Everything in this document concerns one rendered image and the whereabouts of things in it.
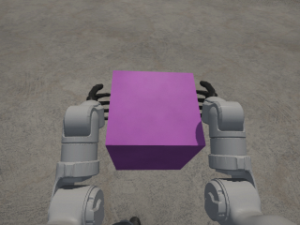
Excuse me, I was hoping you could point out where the robot left hand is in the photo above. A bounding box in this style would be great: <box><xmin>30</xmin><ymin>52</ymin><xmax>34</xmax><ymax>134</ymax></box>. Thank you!
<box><xmin>86</xmin><ymin>83</ymin><xmax>111</xmax><ymax>120</ymax></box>

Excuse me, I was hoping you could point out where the left robot forearm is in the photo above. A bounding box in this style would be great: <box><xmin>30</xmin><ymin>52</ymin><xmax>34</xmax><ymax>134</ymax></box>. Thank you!
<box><xmin>47</xmin><ymin>99</ymin><xmax>105</xmax><ymax>220</ymax></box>

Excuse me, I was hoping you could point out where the right robot upper arm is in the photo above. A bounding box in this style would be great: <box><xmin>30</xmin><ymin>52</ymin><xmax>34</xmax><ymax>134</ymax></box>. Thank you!
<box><xmin>204</xmin><ymin>178</ymin><xmax>297</xmax><ymax>225</ymax></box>

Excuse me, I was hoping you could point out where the carton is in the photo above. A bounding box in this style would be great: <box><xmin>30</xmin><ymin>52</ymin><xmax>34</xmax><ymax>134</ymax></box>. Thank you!
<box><xmin>105</xmin><ymin>70</ymin><xmax>206</xmax><ymax>171</ymax></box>

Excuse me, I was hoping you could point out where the robot right hand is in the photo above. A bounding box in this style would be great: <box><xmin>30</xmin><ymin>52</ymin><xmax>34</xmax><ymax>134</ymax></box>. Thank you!
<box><xmin>196</xmin><ymin>81</ymin><xmax>218</xmax><ymax>118</ymax></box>

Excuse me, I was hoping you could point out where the right robot forearm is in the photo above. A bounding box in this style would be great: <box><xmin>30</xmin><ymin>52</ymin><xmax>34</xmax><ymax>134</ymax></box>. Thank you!
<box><xmin>201</xmin><ymin>97</ymin><xmax>262</xmax><ymax>208</ymax></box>

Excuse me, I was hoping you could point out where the left robot upper arm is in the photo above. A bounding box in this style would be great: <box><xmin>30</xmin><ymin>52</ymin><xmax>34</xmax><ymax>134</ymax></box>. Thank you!
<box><xmin>37</xmin><ymin>185</ymin><xmax>105</xmax><ymax>225</ymax></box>

